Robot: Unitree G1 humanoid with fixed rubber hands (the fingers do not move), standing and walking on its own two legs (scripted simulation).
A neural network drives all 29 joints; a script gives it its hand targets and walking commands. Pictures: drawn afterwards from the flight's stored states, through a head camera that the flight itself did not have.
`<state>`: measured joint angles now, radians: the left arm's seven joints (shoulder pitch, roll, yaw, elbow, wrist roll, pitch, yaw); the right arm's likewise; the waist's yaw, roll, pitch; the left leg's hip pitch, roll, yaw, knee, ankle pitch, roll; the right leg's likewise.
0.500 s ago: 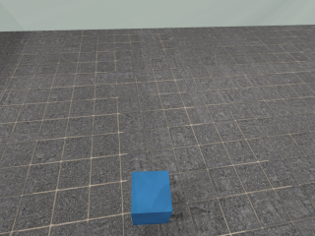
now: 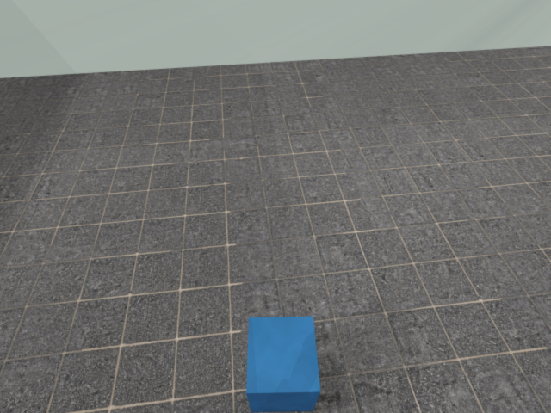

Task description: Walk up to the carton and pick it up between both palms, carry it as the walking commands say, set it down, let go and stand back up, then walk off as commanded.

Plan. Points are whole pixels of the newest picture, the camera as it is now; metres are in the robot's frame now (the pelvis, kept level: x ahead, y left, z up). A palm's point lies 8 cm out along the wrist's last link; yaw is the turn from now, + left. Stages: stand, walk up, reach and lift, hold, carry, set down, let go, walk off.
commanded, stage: walk up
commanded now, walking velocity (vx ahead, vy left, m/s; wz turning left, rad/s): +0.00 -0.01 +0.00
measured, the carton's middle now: (281, 365) +0.39 +0.00 -0.65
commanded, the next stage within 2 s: stand in 0.52 s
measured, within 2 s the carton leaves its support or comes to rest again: neither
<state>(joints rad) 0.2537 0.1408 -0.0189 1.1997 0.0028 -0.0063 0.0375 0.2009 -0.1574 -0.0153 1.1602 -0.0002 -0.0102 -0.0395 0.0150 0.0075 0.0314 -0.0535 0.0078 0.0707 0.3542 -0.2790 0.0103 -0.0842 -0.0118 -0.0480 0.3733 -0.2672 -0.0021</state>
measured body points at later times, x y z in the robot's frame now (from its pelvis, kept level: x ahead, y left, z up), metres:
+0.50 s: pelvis +0.00 +0.00 +0.00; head +0.01 +0.00 +0.45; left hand +0.00 +0.21 -0.16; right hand -0.04 -0.20 -0.17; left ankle -0.05 +0.11 -0.74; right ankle -0.04 -0.11 -0.74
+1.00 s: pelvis -0.04 +0.00 -0.03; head +0.03 +0.00 +0.41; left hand +0.14 +0.22 -0.15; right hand +0.16 -0.22 -0.15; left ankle -0.06 +0.11 -0.74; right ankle -0.04 -0.12 -0.74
